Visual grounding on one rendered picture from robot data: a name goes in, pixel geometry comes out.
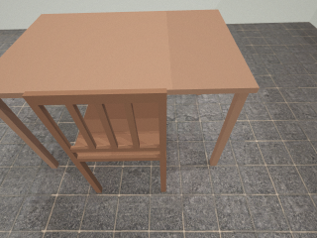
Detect table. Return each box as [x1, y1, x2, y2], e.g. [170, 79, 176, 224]
[0, 9, 260, 169]

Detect chair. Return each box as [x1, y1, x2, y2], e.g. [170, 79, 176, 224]
[22, 88, 167, 193]

